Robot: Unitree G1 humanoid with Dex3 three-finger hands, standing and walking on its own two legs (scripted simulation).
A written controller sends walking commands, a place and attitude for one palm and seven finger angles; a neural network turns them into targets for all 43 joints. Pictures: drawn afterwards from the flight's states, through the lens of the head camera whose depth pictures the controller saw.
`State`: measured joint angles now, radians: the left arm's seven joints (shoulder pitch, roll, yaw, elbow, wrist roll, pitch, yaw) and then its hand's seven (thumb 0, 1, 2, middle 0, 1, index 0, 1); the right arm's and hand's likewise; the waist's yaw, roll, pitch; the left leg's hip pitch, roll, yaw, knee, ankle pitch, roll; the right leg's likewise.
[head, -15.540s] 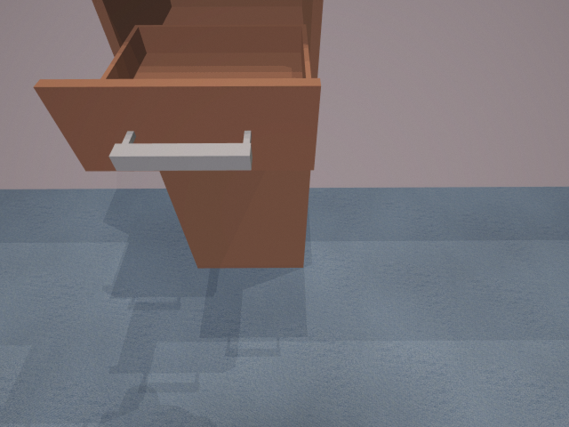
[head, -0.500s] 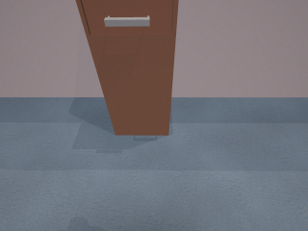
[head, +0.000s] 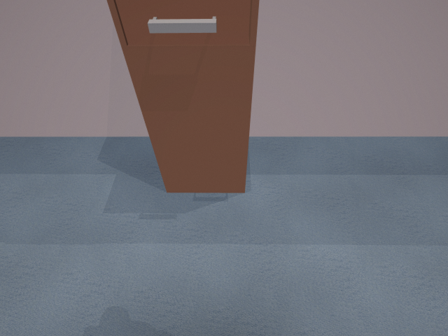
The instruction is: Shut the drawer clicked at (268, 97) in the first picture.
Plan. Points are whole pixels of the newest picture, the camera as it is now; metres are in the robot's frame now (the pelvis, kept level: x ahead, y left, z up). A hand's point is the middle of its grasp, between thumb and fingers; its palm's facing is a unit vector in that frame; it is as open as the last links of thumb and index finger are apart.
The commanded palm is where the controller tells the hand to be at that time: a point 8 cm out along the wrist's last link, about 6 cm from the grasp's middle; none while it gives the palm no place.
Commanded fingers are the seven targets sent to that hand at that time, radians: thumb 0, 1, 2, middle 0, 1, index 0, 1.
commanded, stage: look to check the result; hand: left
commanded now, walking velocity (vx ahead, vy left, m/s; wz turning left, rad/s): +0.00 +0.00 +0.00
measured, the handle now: (183, 22) +0.90 +0.16 +0.14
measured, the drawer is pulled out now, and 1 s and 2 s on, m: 0.00 0.00 0.00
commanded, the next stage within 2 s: stand and wait in 0.38 s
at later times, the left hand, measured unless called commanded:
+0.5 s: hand out of the picture +0.09 +0.22 -0.16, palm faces -0.01 -0.95 -0.31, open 7.4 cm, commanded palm none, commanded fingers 0.00 0.90 0.90 -0.20 -0.30 -0.20 -0.30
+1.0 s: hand out of the picture +0.10 +0.22 -0.15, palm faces -0.03 -0.95 -0.32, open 7.4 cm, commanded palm none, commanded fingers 0.00 0.90 0.90 -0.20 -0.30 -0.20 -0.30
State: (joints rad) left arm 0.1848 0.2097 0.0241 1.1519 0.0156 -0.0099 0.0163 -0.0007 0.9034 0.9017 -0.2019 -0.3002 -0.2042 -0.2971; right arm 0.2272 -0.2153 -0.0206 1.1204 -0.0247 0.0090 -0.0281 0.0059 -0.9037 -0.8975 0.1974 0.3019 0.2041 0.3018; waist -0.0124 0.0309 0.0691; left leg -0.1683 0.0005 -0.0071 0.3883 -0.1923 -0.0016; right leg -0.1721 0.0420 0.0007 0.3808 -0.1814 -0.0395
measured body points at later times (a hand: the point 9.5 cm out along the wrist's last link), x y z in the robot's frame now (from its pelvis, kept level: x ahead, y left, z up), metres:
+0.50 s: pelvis +0.02 -0.01 +0.00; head +0.04 -0.02 +0.45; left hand +0.10 +0.27 -0.13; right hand +0.07 -0.28 -0.15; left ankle +0.01 +0.12 -0.74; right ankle +0.02 -0.09 -0.74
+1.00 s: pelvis +0.03 -0.02 +0.00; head +0.05 -0.03 +0.45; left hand +0.10 +0.27 -0.13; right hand +0.07 -0.30 -0.15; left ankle +0.01 +0.12 -0.74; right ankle +0.02 -0.09 -0.74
